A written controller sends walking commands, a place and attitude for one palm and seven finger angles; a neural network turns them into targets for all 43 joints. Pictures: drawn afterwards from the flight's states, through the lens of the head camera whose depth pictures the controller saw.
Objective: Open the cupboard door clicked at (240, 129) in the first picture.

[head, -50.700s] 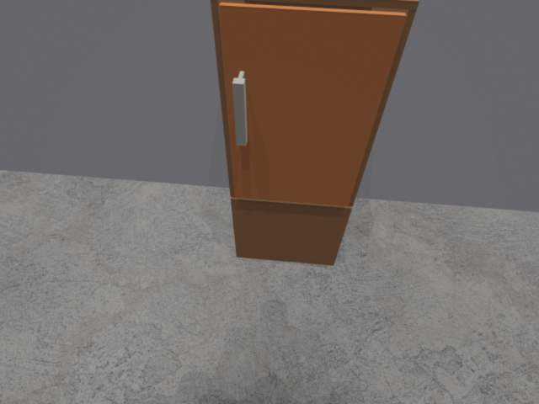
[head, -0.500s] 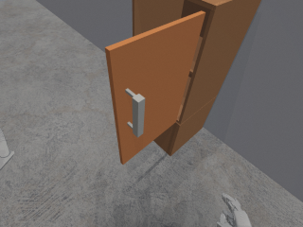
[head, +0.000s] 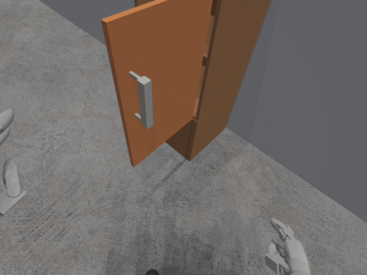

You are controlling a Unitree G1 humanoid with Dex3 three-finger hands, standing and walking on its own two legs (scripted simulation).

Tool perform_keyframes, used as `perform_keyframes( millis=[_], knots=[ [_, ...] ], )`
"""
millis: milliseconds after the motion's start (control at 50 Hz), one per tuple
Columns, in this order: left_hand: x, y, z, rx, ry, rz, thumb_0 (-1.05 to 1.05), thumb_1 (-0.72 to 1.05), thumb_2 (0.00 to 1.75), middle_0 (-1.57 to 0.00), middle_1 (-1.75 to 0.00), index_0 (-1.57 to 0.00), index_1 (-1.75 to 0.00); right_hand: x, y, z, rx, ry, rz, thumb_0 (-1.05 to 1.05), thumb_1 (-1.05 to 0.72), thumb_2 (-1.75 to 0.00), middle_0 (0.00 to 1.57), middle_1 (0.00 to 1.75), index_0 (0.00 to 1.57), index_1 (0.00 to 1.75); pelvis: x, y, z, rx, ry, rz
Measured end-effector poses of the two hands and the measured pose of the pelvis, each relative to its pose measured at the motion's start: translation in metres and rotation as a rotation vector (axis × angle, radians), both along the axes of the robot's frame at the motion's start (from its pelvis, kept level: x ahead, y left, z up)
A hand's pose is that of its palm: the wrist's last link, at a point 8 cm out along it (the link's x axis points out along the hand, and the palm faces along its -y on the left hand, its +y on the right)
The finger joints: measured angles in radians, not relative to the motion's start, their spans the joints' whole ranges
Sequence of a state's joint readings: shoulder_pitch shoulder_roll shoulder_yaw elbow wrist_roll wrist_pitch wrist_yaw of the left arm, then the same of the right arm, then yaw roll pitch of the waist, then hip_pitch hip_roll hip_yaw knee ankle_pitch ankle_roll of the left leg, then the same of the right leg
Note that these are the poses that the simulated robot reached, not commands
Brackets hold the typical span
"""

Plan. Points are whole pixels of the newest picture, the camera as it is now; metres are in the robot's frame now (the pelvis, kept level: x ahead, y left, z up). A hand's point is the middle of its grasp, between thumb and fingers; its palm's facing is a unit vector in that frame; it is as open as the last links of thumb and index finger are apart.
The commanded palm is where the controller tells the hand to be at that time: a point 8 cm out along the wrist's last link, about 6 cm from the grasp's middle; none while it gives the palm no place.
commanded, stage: stop stepping back and stand still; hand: left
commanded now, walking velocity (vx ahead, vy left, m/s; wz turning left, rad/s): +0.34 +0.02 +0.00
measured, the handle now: (140, 101) +0.56 +0.16 +0.01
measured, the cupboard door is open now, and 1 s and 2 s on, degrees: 91 91 91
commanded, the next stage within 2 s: let the arm hang, fingers relaxed in 0.68 s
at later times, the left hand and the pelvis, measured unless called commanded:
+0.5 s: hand out of the picture +0.10 +0.27 +0.16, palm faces +0.49 -0.73 -0.47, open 7.5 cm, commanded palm +0.05 +0.29 +0.17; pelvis -0.08 -0.01 -0.01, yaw +3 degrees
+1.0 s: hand out of the picture +0.04 +0.21 -0.14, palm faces +0.06 -0.96 -0.27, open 7.4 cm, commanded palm none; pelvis -0.09 +0.00 -0.02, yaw +5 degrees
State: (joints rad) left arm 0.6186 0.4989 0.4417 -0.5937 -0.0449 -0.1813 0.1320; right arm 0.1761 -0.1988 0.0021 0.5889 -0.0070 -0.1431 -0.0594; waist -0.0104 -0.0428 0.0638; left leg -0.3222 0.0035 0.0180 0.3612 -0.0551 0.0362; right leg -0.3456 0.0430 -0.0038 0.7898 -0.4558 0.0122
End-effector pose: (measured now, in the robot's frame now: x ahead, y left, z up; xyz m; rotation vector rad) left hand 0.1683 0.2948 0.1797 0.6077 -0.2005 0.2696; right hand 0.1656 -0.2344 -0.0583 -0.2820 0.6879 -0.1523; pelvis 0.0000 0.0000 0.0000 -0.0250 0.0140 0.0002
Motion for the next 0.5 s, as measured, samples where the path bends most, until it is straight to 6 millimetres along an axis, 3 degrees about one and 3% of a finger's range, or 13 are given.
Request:
perform_keyframes(
  millis=[120,200,360,500],
  knots=[
    [-0.057,-0.010,0.002,0.030,-0.011,0.108,0.01,0.88,0.90,-0.22,-0.31,-0.21,-0.31,-0.043,-0.007,-0.020,0.037,0.036,0.026,0.01,-0.90,-0.90,0.20,0.30,0.20,0.30,-0.034,-0.021,-0.007,0.039,0.000,0.023],
    [-0.082,-0.015,0.004,-0.040,-0.083,0.164,0.01,0.88,0.90,-0.22,-0.31,-0.21,-0.31,-0.070,-0.016,-0.028,0.032,0.104,0.033,0.01,-0.90,-0.90,0.20,0.30,0.20,0.30,-0.048,-0.026,-0.003,0.049,-0.014,0.031],
    [-0.099,-0.009,-0.006,-0.089,-0.146,0.182,0.01,0.88,0.90,-0.22,-0.31,-0.21,-0.30,-0.094,-0.033,-0.029,-0.032,0.065,-0.004,0.01,-0.90,-0.90,0.20,0.30,0.20,0.30,-0.064,-0.019,-0.010,0.027,-0.013,0.083],
    [-0.110,0.003,-0.005,-0.028,-0.114,0.167,0.01,0.88,0.90,-0.22,-0.31,-0.21,-0.30,-0.098,-0.016,-0.024,0.012,-0.002,-0.008,0.01,-0.90,-0.90,0.20,0.30,0.20,0.30,-0.077,-0.012,-0.012,0.042,-0.044,0.052]
  ],
)
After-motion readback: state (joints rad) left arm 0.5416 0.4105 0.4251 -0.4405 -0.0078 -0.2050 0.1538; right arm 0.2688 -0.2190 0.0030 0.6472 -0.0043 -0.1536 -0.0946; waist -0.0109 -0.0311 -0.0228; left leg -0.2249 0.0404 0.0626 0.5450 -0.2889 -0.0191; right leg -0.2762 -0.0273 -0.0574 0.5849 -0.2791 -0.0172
